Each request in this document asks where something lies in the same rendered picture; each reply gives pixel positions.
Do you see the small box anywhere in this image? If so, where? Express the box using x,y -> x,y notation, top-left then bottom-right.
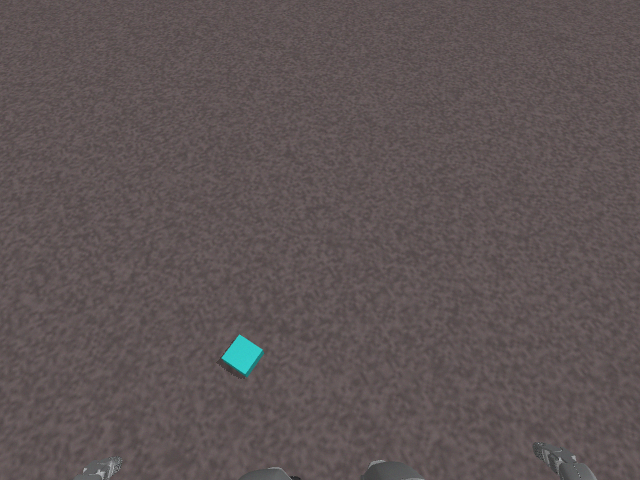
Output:
222,334 -> 264,377

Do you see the right robot hand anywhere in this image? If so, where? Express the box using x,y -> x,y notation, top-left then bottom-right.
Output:
532,442 -> 597,480

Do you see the left robot hand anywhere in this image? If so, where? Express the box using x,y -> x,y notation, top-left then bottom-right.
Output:
73,456 -> 122,480

